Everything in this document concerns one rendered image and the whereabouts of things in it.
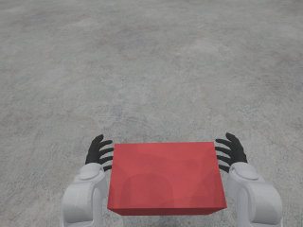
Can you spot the left robot hand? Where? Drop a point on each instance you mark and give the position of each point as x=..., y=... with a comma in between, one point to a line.
x=94, y=152

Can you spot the robot left forearm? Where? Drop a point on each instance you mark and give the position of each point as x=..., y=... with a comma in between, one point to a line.
x=81, y=204

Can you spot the robot right forearm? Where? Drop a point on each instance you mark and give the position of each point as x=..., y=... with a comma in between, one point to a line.
x=258, y=202

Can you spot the right robot hand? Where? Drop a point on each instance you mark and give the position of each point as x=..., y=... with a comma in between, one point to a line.
x=236, y=151

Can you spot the carton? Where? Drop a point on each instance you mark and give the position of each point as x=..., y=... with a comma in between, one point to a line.
x=165, y=179

